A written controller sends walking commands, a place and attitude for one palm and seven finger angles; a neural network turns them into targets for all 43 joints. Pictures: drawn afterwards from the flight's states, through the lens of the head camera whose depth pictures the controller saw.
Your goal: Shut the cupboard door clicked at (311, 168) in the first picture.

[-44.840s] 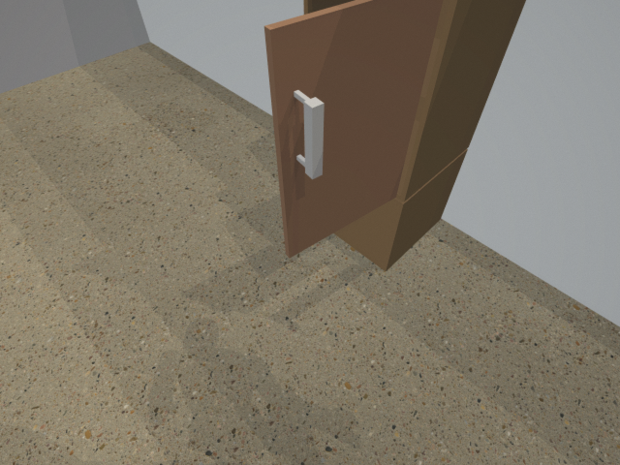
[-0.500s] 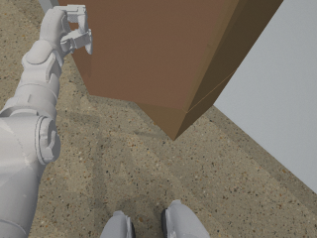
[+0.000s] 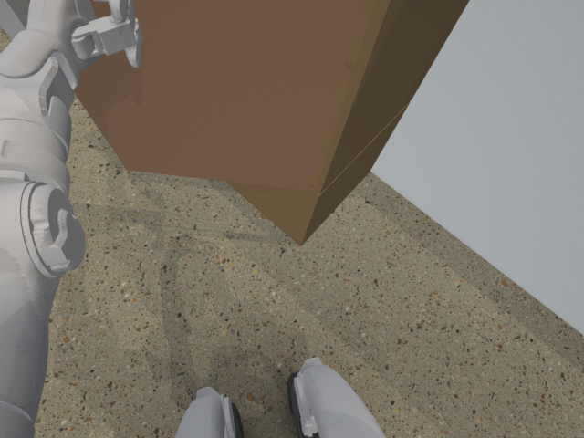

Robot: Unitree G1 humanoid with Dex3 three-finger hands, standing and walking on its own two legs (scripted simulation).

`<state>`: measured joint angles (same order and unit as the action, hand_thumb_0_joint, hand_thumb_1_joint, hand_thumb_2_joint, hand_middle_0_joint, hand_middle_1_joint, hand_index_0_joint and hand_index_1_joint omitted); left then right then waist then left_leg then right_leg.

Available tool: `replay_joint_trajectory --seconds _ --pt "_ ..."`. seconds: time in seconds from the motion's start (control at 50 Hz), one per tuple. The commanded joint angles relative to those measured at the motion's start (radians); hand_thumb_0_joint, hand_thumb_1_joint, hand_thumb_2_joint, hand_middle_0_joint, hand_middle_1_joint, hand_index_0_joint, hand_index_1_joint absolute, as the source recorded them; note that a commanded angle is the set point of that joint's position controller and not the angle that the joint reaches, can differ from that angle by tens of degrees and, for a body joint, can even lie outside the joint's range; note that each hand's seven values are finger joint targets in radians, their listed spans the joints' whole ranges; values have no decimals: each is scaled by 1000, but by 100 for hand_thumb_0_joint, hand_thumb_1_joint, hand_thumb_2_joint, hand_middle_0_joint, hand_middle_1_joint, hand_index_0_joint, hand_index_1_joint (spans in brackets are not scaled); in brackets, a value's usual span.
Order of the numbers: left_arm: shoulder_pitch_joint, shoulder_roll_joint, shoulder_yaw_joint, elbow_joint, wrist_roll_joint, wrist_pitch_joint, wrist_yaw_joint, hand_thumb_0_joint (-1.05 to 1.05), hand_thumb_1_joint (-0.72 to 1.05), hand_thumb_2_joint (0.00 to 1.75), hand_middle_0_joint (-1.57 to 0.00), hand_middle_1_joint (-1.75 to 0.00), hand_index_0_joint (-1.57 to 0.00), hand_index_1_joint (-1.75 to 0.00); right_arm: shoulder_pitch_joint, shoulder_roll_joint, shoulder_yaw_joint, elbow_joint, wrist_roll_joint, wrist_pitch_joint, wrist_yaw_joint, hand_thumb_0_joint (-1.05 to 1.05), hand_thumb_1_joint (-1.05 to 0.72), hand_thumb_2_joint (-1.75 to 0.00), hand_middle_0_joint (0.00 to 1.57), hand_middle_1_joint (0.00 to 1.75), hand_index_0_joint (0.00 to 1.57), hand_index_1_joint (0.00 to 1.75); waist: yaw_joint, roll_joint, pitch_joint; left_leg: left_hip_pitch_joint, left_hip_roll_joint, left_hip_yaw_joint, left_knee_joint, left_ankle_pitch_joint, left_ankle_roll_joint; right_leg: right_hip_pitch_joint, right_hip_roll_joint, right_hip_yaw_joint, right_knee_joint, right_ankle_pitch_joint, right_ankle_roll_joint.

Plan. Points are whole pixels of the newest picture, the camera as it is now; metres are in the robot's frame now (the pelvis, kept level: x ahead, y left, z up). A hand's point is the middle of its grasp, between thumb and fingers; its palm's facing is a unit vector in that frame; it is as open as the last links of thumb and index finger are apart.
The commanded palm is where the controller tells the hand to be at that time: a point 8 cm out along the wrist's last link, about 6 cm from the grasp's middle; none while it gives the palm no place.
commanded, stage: push the door shut along its arc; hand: left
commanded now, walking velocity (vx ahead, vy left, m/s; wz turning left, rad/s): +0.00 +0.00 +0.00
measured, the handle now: (34, 18) +0.62 +0.19 +0.12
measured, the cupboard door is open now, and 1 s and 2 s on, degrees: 37 33 33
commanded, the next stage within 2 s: pull the fist back off the door in 0.20 s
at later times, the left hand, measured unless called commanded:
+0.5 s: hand (143, 14) +0.60 +0.07 +0.14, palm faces +0.08 -0.99 +0.07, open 3.1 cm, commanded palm +0.59 +0.09 +0.13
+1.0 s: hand (158, 53) +0.55 +0.06 +0.13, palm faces +0.07 -1.00 -0.07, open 3.1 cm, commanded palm +0.51 +0.10 +0.13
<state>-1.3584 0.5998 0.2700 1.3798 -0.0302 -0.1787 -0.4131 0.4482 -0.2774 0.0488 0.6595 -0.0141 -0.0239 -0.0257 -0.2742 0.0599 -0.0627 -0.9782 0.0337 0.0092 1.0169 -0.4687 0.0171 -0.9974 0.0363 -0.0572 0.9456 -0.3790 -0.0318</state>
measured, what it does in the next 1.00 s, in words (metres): stands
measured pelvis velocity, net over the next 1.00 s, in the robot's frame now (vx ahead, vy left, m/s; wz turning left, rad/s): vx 0.00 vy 0.00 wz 0.00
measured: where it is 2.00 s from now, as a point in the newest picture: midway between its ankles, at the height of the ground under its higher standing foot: outside the picture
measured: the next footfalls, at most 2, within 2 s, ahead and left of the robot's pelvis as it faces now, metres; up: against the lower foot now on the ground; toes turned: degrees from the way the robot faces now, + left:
none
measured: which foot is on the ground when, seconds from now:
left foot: down 0.00-1.00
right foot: down 0.00-1.00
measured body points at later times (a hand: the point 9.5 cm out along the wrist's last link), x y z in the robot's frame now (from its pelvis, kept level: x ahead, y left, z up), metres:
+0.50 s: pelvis -0.01 +0.00 -0.02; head +0.15 +0.02 +0.40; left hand +0.59 +0.12 +0.14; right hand -0.07 -0.24 -0.11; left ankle +0.00 +0.11 -0.67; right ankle +0.03 -0.10 -0.67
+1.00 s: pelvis +0.00 +0.00 +0.02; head +0.12 -0.01 +0.45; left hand +0.54 +0.11 +0.13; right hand -0.06 -0.25 -0.09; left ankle -0.01 +0.11 -0.67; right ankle +0.03 -0.10 -0.67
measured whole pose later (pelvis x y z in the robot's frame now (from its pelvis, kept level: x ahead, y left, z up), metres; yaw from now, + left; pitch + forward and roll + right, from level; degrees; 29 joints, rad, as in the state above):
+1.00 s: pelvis +0.00 +0.00 +0.02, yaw +0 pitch +21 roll -1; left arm -1.12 0.28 0.28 1.28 0.05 -0.36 0.19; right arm 0.52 -0.28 -0.01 0.66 -0.07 -0.01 0.09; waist -0.22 0.06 -0.11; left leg -0.84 0.02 0.03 0.91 -0.44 0.01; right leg -0.88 0.03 -0.04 0.86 -0.36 -0.03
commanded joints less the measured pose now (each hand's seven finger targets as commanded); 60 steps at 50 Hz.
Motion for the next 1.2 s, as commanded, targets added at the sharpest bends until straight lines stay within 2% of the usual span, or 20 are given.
replay_joint_trajectory --seconds 0.0,0.14,0.22,0.28,0.3,0.32,0.36,0.42,0.48,0.52,0.56,0.66,0.72,0.78,0.82,0.86,0.96,1.06,1.08,1.18 --pt "-623 159 9 -239 -47 -69 -26 0 90 90 -130 -150 -130 -150 224 -197 -78 0 -7 -25 -18 0 -90 -90 20 30 20 30 -71 102 -603 386 -25 -59 -40 436 30 282 18 46 -103 404 11" --pt "-690 88 -41 -209 -51 -80 -32 0 90 90 -130 -150 -130 -150 211 -197 -75 34 -12 -48 -23 0 -90 -90 20 30 20 30 -105 150 -563 406 -23 -67 -22 422 33 178 21 27 -89 335 4" --pt "-726 99 -49 -198 -43 -74 -34 0 90 90 -130 -150 -130 -150 206 -203 -75 48 -12 -55 -23 0 -90 -90 20 30 20 30 -114 154 -583 388 -19 -69 -3 391 33 156 20 26 -79 300 7" --pt "-747 23 -98 -195 -42 -69 -31 0 90 90 -130 -150 -130 -150 195 -203 -76 65 -12 -64 -26 0 -90 -90 20 30 20 30 -125 194 -575 444 -13 -85 0 402 31 73 21 11 -70 268 5" --pt "-776 89 114 -207 -92 -39 177 0 90 90 -130 -150 -130 -150 260 -174 -60 22 -28 -65 -5 0 -90 -90 20 30 20 30 -91 252 -601 378 1 -107 -12 369 14 90 11 26 -89 239 9" --pt "-745 20 68 -186 -59 -26 289 0 90 90 -130 -150 -130 -150 258 -172 -57 14 -35 -66 18 0 -90 -90 20 30 20 30 -96 233 -599 367 3 -121 -24 333 7 75 9 22 -79 206 15" --pt "-717 -47 77 -183 -39 -28 424 0 90 90 -130 -150 -130 -150 267 -171 -70 12 -57 -62 42 0 -90 -90 20 30 20 30 -112 139 -597 370 8 -140 -26 337 8 67 4 13 -73 204 28" --pt "-727 -71 105 -234 46 -91 632 0 90 90 -130 -150 -130 -150 280 -162 -78 -1 -97 -60 89 0 -90 -90 20 30 20 30 -91 145 -642 336 -6 -120 -4 358 1 95 -1 22 -60 236 30" --pt "-723 -40 53 -204 190 -169 711 0 90 90 -130 -150 -130 -150 298 -167 -84 17 -116 -50 123 0 -90 -90 20 30 20 30 -108 137 -614 320 -6 -112 -2 346 3 63 -1 16 -49 210 31" --pt "-720 -24 18 -193 242 -184 702 0 90 90 -130 -150 -130 -150 302 -172 -89 15 -113 -40 132 0 -90 -90 20 30 20 30 -108 157 -608 322 -12 -101 -24 323 6 86 -1 21 -61 200 26" --pt "-707 -40 -6 -189 235 -179 666 0 90 90 -130 -150 -130 -150 302 -174 -95 10 -100 -30 131 0 -90 -90 20 30 20 30 -101 164 -633 363 -14 -104 -43 329 5 112 -1 21 -73 214 20" --pt "-577 -55 46 -169 97 -122 582 0 90 90 -130 -150 -130 -150 290 -174 -91 -17 -68 -13 109 0 -90 -90 20 30 20 30 -48 83 -643 359 -24 -87 -106 319 6 261 7 23 -122 252 19" --pt "-487 -49 92 -215 52 -144 581 0 90 90 -130 -150 -130 -150 285 -164 -90 -37 -66 -13 102 0 -90 -90 20 30 20 30 -15 3 -616 298 -33 -56 -139 293 14 373 8 36 -151 282 25" --pt "-383 -64 99 -276 67 -220 608 0 90 90 -130 -150 -130 -150 275 -152 -95 -38 -71 -20 109 0 -90 -90 20 30 20 30 19 12 -590 308 -32 -37 -143 323 12 388 5 41 -150 325 23" --pt "-302 -72 94 -271 89 -249 622 0 90 90 -130 -150 -130 -150 275 -150 -102 -34 -71 -18 115 0 -90 -90 20 30 20 30 27 -40 -533 277 -34 -23 -151 311 16 413 4 47 -160 333 25" --pt "-236 -127 52 -262 99 -256 620 0 90 90 -130 -150 -130 -150 265 -148 -109 -36 -64 -13 118 0 -90 -90 20 30 20 30 35 -39 -496 287 -38 -14 -167 307 14 421 4 46 -171 342 22" --pt "-240 -209 -12 -344 59 -240 589 0 90 90 -130 -150 -130 -150 231 -145 -123 -43 -45 5 107 0 -90 -90 20 30 20 30 37 -11 -493 371 -45 -1 -194 311 12 446 2 49 -203 359 20" --pt "-217 -247 -30 -517 -2 -308 569 0 90 90 -130 -150 -130 -150 178 -130 -128 -53 -38 -1 90 0 -90 -90 20 30 20 30 66 5 -588 477 -45 -4 -193 400 6 504 2 47 -185 452 21" --pt "-222 -281 -68 -541 5 -321 565 0 90 90 -130 -150 -130 -150 167 -126 -128 -48 -38 -2 90 0 -90 -90 20 30 20 30 62 35 -578 505 -41 -8 -189 419 3 474 1 43 -179 454 20" --pt "-210 -327 -128 -429 40 -293 578 0 90 90 -130 -150 -130 -150 145 -126 -130 -17 -32 8 84 0 -90 -90 20 30 20 30 35 1 -464 490 -37 -23 -193 376 1 394 -2 32 -185 388 22"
